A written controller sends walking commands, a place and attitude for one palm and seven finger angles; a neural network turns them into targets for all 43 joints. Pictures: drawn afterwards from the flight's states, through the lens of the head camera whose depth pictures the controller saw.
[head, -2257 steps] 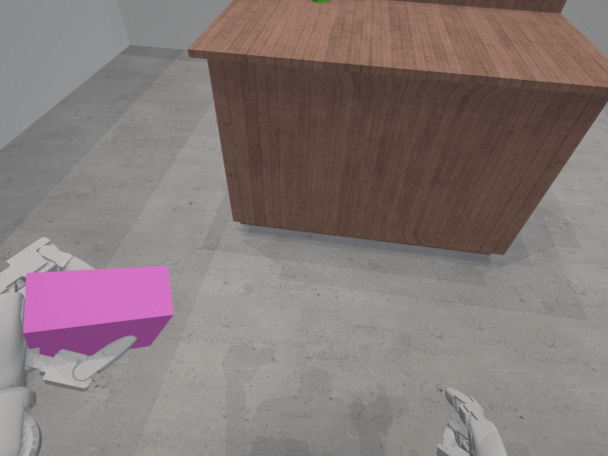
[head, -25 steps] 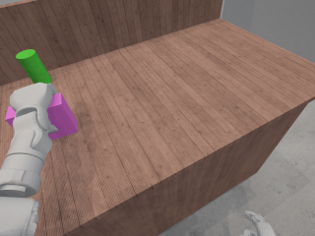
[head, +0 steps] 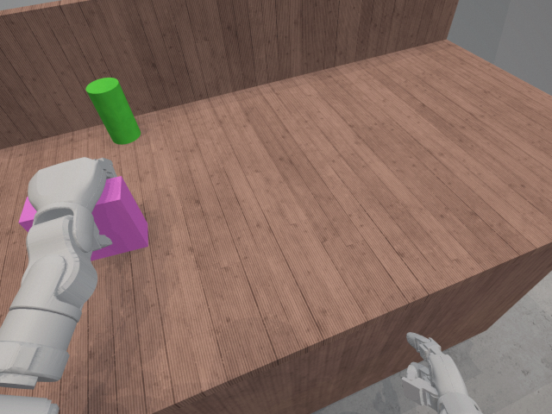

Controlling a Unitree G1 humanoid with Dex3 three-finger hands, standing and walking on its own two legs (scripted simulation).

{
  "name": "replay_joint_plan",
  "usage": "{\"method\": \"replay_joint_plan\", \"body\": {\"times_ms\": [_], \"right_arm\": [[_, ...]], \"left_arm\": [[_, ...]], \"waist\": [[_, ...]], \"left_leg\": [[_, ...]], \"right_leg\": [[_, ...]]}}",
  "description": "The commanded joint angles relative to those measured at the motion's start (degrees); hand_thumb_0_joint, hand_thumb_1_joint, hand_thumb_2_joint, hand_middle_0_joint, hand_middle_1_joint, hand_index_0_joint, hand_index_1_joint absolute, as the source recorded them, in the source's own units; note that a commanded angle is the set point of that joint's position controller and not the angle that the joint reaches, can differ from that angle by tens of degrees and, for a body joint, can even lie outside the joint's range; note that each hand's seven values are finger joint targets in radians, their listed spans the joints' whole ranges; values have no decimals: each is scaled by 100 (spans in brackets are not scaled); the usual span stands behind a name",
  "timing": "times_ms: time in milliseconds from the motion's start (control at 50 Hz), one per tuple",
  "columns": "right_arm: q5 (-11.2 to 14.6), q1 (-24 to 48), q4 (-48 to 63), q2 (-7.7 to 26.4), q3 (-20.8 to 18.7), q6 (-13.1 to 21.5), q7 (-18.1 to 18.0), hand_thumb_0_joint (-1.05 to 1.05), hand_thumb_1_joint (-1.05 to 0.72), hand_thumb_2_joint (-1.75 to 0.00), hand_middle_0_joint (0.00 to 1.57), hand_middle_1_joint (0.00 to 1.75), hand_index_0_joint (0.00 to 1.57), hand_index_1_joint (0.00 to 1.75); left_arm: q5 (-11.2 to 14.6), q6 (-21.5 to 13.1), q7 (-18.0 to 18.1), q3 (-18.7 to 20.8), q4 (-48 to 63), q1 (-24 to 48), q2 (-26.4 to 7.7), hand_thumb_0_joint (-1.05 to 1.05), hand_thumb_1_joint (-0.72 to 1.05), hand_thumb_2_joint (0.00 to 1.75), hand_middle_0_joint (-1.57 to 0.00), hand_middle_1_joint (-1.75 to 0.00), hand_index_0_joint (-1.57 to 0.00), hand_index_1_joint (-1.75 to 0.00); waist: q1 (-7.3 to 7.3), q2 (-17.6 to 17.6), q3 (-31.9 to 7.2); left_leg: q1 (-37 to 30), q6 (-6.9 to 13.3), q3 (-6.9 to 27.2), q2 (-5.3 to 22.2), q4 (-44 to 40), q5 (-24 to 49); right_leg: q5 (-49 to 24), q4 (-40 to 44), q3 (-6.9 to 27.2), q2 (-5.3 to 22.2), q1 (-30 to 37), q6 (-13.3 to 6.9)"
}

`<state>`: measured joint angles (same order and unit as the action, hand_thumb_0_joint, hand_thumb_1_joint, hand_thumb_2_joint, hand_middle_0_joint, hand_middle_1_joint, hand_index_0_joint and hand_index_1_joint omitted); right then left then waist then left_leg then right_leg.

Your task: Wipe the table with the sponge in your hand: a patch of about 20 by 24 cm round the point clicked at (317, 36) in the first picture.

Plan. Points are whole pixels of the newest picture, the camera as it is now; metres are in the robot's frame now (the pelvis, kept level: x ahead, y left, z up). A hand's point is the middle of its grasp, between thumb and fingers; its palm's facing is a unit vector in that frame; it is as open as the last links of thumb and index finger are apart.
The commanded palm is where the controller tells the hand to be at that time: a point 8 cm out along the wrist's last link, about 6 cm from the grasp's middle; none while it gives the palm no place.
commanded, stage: wipe back along the first lane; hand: left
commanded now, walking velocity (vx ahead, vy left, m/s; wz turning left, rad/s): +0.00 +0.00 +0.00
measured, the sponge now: (97, 230) +0.32 +0.33 +0.09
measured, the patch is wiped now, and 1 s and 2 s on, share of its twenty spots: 0.95 0.95 0.95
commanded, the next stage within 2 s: lift the sponge slowly off the table in 1.48 s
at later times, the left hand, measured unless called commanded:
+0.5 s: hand (93, 237) +0.28 +0.30 +0.13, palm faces +0.08 -0.06 -0.99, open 9.4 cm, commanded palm +0.24 +0.29 +0.15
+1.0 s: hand (93, 265) +0.24 +0.27 +0.13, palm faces +0.12 -0.08 -0.99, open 9.3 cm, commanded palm +0.19 +0.27 +0.15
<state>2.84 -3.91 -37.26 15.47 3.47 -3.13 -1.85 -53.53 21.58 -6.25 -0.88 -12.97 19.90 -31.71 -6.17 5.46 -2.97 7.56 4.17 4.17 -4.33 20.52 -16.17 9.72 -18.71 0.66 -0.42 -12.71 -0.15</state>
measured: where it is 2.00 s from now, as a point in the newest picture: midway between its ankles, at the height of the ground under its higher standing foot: outside the picture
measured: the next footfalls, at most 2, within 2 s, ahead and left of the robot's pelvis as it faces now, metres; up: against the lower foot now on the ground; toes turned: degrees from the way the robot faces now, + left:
none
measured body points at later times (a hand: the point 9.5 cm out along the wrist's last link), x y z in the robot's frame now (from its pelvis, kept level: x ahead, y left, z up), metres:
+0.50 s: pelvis -0.01 -0.01 +0.00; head -0.02 -0.04 +0.45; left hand +0.28 +0.30 +0.18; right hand +0.22 -0.22 -0.09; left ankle -0.07 +0.07 -0.75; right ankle -0.01 -0.14 -0.75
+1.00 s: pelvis -0.01 -0.02 -0.01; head -0.02 -0.07 +0.44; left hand +0.23 +0.27 +0.18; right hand +0.22 -0.24 -0.09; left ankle -0.07 +0.07 -0.75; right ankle -0.01 -0.14 -0.75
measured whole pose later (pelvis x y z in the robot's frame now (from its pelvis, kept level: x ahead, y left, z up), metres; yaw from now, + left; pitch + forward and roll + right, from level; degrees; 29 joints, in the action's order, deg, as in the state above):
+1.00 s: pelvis -0.01 -0.02 -0.01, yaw -3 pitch +0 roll -1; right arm 3.4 -2.3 -36.6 16.4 3.6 -4.6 -1.1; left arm -50.0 30.3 -2.1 0.7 12.7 -4.6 -30.4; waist -6.2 6.9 -3.2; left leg 6.5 2.7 1.8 -2.5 25.4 -19.1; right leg 12.3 -25.2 2.5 -2.6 -13.3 -0.9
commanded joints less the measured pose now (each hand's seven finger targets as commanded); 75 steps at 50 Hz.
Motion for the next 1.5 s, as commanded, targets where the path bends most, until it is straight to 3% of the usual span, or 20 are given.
{"method": "replay_joint_plan", "body": {"times_ms": [0,160,200,260,280,360,400,540,680,840,880,960,1000,1060,1100,1140,1260,1300,1460,1480], "right_arm": [[15,719,787,724,-271,234,36,0,-90,-90,20,30,20,30],[46,981,904,690,-213,283,50,0,-90,-90,20,30,20,30],[51,972,810,720,-214,222,36,0,-90,-90,20,30,20,30],[56,1092,952,664,-190,266,48,0,-90,-90,20,30,20,30],[63,1054,837,690,-192,238,37,0,-90,-90,20,30,20,30],[63,1155,951,678,-171,230,48,0,-90,-90,20,30,20,30],[83,1151,859,706,-170,168,31,0,-90,-90,20,30,20,30],[104,1331,1008,671,-161,188,30,0,-90,-90,20,30,20,30],[100,1268,999,655,-179,209,33,0,-90,-90,20,30,20,30],[100,1461,1068,641,-189,216,43,0,-90,-90,20,30,20,30],[90,1310,1043,617,-183,209,59,0,-90,-90,20,30,20,30],[66,1355,1134,624,-185,195,65,0,-90,-90,20,30,20,30],[88,1365,1050,624,-191,146,61,0,-90,-90,20,30,20,30],[77,1402,1164,595,-183,190,88,0,-90,-90,20,30,20,30],[92,1407,1096,564,-194,159,104,0,-90,-90,20,30,20,30],[95,1615,1178,535,-181,178,106,0,-90,-90,20,30,20,30],[72,1495,1243,524,-157,178,97,0,-90,-90,20,30,20,30],[75,1502,1140,532,-165,111,86,0,-90,-90,20,30,20,30],[73,1547,1307,478,-176,184,171,0,-90,-90,20,30,20,30],[72,1589,1206,459,-178,132,174,0,-90,-90,20,30,20,30]], "left_arm": [[-6,141,140,432,1074,873,-1091,0,10,130,-120,-160,-120,-160],[81,551,188,213,1555,598,-799,0,10,130,-120,-160,-120,-160],[108,610,165,124,1301,391,-683,0,10,130,-120,-160,-120,-160],[154,662,176,172,1685,115,-666,0,10,130,-120,-160,-120,-160],[153,697,175,203,1385,19,-700,0,10,130,-120,-160,-120,-160],[178,781,161,153,1689,-126,-639,0,10,130,-120,-160,-120,-160],[216,821,143,100,1384,-302,-586,0,10,130,-120,-160,-120,-160],[300,832,132,191,1803,-809,-581,0,10,130,-120,-160,-120,-160],[414,878,158,139,2025,-1468,-386,0,10,130,-120,-160,-120,-160],[504,950,211,461,2633,-1998,-646,0,10,130,-120,-160,-120,-160],[551,971,220,294,2616,-2270,-385,0,10,130,-120,-160,-120,-160],[577,1036,281,516,3060,-2394,-606,0,10,130,-120,-160,-120,-160],[625,1047,283,382,2944,-2600,-408,0,10,130,-120,-160,-120,-160],[580,1107,343,412,3357,-2723,-406,0,10,130,-120,-160,-120,-160],[646,1105,342,166,3355,-3061,-62,0,10,130,-120,-160,-120,-160],[643,1121,377,316,3673,-3076,-214,0,10,130,-120,-160,-120,-160],[627,1197,466,113,3969,-2995,2,0,10,130,-120,-160,-120,-160],[660,1202,466,18,3801,-3216,153,0,10,130,-120,-160,-120,-160],[586,1205,545,-301,4466,-3430,458,0,10,130,-120,-160,-120,-160],[637,1226,535,-477,4226,-3621,651,0,10,130,-120,-160,-120,-160]], "waist": [[22,-358,-1615],[-41,-444,-1582],[0,-564,-1213],[-99,-454,-1463],[-15,-582,-1125],[-78,-503,-1141],[-16,-579,-767],[-57,-575,-854],[-59,-644,-846],[-134,-711,-873],[-102,-751,-786],[-181,-798,-890],[-130,-805,-532],[-202,-753,-873],[-150,-751,-565],[-163,-806,-644],[-164,-766,-610],[-131,-756,-328],[-173,-740,-584],[-113,-745,-259]], "left_leg": [[-179,-525,64,461,134,4439],[-107,-407,33,427,68,3657],[39,-451,30,439,-18,3375],[23,-343,-25,395,26,3233],[130,-386,-7,428,-6,3120],[197,-303,-59,384,-21,2680],[353,-329,-68,388,-88,2375],[416,-240,-76,335,-22,1985],[465,-221,-124,313,138,2107],[502,-193,-110,268,225,1930],[537,-192,-154,282,259,2025],[566,-161,-158,270,295,1873],[586,-203,-141,300,245,1820],[518,-171,-138,293,294,1934],[504,-198,-126,331,250,1931],[466,-180,-71,328,256,1825],[493,-152,-100,355,203,1679],[502,-195,-70,396,115,1623],[409,-147,-44,442,125,1815],[435,-176,-37,468,74,1746]], "right_leg": [[-2184,-361,-160,-77,1278,-470],[-1711,-393,-141,-77,1300,-501],[-1579,-332,-151,-98,1187,-492],[-1603,-415,-116,-66,1374,-494],[-1543,-382,-112,-92,1210,-489],[-1353,-405,-103,-88,1247,-493],[-1218,-343,-94,-107,1112,-478],[-1140,-405,99,-144,1155,-481],[-1456,-525,82,-101,1206,-428],[-1548,-598,359,-138,1279,-419],[-1657,-633,226,-93,1258,-379],[-1488,-665,281,-74,1307,-358],[-1391,-602,260,-118,1114,-353],[-1430,-677,251,-102,1261,-370],[-1407,-620,204,-143,1099,-359],[-1340,-610,395,-202,1103,-388],[-1002,-589,204,-158,1079,-365],[-897,-531,169,-192,961,-371],[-999,-619,112,-224,1122,-393],[-944,-550,121,-242,977,-391]]}}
